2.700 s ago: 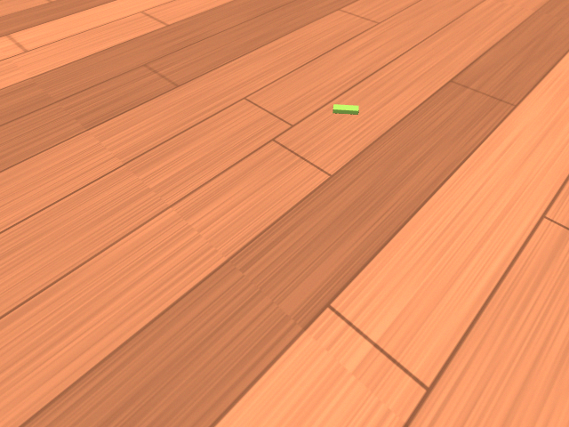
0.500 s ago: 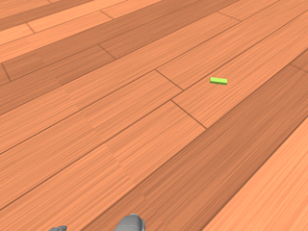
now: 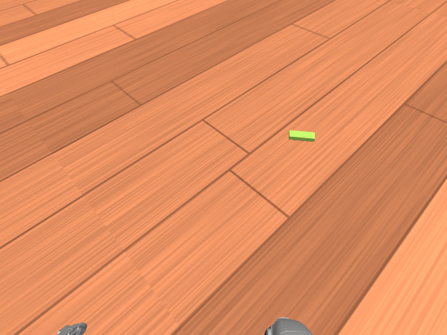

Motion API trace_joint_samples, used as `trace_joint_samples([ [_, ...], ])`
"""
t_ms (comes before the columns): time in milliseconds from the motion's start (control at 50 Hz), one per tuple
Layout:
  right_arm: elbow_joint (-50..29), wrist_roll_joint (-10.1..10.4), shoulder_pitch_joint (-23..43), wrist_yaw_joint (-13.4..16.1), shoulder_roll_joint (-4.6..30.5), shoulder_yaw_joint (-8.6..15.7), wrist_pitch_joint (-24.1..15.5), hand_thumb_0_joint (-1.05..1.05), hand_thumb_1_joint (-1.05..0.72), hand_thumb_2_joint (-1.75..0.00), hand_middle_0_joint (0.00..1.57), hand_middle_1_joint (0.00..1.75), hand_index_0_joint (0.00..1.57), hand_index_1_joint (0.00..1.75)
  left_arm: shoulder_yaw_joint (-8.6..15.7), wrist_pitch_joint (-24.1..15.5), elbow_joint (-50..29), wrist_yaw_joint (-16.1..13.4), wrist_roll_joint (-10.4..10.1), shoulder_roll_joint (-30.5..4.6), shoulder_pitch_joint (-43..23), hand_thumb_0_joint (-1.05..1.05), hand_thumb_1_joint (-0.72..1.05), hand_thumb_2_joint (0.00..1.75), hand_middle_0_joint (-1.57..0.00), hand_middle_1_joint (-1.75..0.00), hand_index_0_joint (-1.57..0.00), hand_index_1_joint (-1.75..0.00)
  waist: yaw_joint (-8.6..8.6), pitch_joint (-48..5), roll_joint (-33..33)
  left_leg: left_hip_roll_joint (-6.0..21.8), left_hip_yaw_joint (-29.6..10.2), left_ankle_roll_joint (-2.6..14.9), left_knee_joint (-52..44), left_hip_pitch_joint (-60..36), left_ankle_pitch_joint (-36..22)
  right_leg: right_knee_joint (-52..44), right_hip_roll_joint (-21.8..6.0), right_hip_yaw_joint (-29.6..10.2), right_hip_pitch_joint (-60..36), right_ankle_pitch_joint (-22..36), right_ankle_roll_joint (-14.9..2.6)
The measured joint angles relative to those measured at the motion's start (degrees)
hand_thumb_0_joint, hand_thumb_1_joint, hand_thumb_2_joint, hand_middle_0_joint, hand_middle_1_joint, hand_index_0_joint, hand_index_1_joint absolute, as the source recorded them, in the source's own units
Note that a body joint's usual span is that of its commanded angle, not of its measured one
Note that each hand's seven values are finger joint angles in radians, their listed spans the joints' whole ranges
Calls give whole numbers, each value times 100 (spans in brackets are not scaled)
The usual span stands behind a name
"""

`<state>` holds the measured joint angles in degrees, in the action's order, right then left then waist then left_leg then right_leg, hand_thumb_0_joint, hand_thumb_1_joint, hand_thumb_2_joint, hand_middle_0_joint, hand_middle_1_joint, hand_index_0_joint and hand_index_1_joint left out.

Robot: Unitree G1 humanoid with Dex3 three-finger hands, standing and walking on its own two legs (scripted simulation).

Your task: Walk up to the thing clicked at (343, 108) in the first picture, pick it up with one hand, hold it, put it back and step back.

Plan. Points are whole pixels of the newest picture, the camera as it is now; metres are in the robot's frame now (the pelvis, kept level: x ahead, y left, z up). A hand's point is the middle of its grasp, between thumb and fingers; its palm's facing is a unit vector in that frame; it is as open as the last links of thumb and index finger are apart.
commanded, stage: walk up
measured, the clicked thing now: (301, 135) +1.27 -0.45 -0.74
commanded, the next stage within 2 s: stand in 1.76 s
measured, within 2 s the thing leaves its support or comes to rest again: neither
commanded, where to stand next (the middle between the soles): +0.30 +0.00 m, yaw +2 degrees
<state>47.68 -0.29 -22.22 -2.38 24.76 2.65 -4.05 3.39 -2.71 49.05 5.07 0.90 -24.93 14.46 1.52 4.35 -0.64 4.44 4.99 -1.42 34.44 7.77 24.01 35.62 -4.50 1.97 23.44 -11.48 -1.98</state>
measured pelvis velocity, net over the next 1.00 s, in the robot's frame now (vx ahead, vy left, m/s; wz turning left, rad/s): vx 0.22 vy -0.02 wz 0.04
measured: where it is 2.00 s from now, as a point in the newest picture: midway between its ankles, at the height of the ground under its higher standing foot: (239, 322)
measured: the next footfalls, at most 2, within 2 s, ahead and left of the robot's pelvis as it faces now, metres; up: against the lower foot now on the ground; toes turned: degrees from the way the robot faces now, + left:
left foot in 0.40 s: +0.27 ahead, +0.12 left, +0.00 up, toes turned +4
right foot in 0.74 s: +0.34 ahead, -0.15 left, +0.00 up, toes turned -1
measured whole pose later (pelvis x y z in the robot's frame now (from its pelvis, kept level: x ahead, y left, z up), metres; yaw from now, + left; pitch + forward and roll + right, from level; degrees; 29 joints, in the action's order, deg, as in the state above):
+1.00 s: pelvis +0.22 -0.02 +0.00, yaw +2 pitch -3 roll +1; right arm 56.9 0.1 -10.2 -0.8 22.0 0.5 -0.1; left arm -0.1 -1.1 55.5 0.4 0.3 -20.6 6.8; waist -0.5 5.4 1.1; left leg 1.7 1.2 -1.1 39.4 16.9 19.9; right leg 39.1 -3.4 1.7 22.3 -14.3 0.6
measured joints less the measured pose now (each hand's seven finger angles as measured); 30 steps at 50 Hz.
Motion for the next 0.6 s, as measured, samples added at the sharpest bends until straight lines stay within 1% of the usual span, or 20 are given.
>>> trace_joint_samples([
  [20,22,2,1,13,37,11,34,1,-90,-90,21,30,21,31,29,-53,-9,-23,10,28,-30,1,90,90,-20,-30,-20,-30,-12,10,137,128,-76,93,395,91,210,50,105,71,-69,59,64],
  [40,65,7,46,36,45,20,88,1,-90,-90,21,30,21,30,47,-104,-42,-60,19,63,-58,1,90,90,-20,-30,-20,-30,-19,41,248,174,-245,200,1002,292,328,241,173,154,-81,-94,103],
  [80,173,4,192,76,16,-3,183,1,-90,-90,21,30,21,30,17,-180,-129,-113,-10,114,-50,0,90,90,-20,-30,-20,-30,-104,66,272,-58,-495,291,2251,792,450,424,173,166,-154,-351,86],
  [100,206,21,265,83,21,-13,197,1,-90,-90,21,30,21,30,-14,-194,-155,-136,-41,159,-32,0,90,90,-21,-30,-20,-30,-143,79,301,-155,-552,309,2672,1028,383,366,172,173,-261,-392,65],
  [140,218,49,397,74,32,-21,179,1,-91,-90,21,30,21,30,-74,-200,-182,-181,-68,240,48,0,90,90,-21,-30,-20,-30,-204,73,364,-201,-529,318,2919,1426,173,119,185,192,-496,-383,42],
  [180,176,43,499,24,23,-13,141,1,-91,-90,21,30,21,30,-112,-195,-184,-203,-66,269,155,0,90,90,-21,-30,-20,-30,-245,53,393,-147,-469,293,2609,1705,-51,-134,208,215,-704,-357,31],
  [260,102,-20,625,-90,-43,17,138,1,-91,-90,20,30,21,30,-114,-183,-207,-207,-12,202,385,0,90,90,-21,-30,-20,-30,-337,24,331,-40,-379,216,1534,1962,-389,-393,249,265,-1001,-446,14],
  [320,112,-49,666,-144,-82,38,141,1,-91,-90,21,30,21,30,-103,-161,-214,-202,4,108,537,0,90,90,-21,-30,-20,-30,-420,0,231,-19,-322,208,807,1908,-723,-386,251,301,-1171,-639,51],
  [360,121,-60,667,-163,-92,57,113,1,-91,-90,21,30,21,30,-104,-124,-198,-194,3,39,631,1,90,90,-21,-30,-20,-30,-450,-35,149,-59,-267,231,344,1720,-955,-248,220,318,-1247,-853,100],
  [380,111,-67,647,-166,-81,69,79,1,-91,-90,21,30,21,30,-109,-99,-184,-195,3,9,679,1,90,90,-21,-30,-20,-30,-446,-66,113,-96,-235,253,122,1573,-1051,-104,192,323,-1257,-1004,132],
  [400,106,-75,636,-154,-72,87,35,1,-91,-90,21,30,21,30,-115,-74,-163,-205,0,-20,721,1,90,90,-21,-30,-20,-30,-424,-87,53,-162,-215,266,-14,1452,-1270,114,130,313,-1240,-1193,156],
  [420,107,-92,659,-126,-92,105,-4,1,-91,-90,21,30,21,30,-112,-41,-118,-226,-7,-45,725,1,90,90,-21,-30,-20,-30,-411,-61,-80,-258,-138,259,73,1410,-1321,473,9,235,-1154,-1344,95],
  [440,70,-102,669,-98,-98,110,-34,1,-91,-90,21,30,21,30,-109,5,-52,-252,-23,-29,703,1,90,90,-21,-30,-20,-30,-388,-43,-142,-299,-87,263,211,1395,-1202,978,9,87,-977,-1446,35],
  [480,-19,-46,646,-66,-117,98,-69,1,-91,-90,21,30,21,30,-146,82,67,-299,-21,9,617,1,90,90,-21,-30,-20,-30,-298,-16,-136,-276,-97,309,303,1309,-1011,2000,189,-96,-536,-1701,-38],
  [500,-48,-23,623,-44,-146,76,-74,1,-91,-90,21,30,21,30,-158,98,95,-310,-26,1,566,1,90,90,-21,-30,-20,-30,-264,8,-160,-268,-98,316,239,1214,-987,2324,243,-149,-333,-1691,-57],
  [540,-68,-3,558,-2,-198,14,-76,1,-90,-90,21,30,21,30,-155,87,104,-313,-44,-27,468,1,90,90,-21,-30,-20,-30,-216,49,-241,-277,-91,291,24,1008,-1009,2456,216,-184,-13,-1478,-66],
  [600,-47,-16,476,48,-194,-49,-33,1,-90,-90,21,30,21,30,-129,61,68,-301,-51,-23,337,1,90,90,-21,-30,-20,-30,-159,98,-260,-264,-101,253,-150,811,-989,1941,83,-147,252,-1240,8],
])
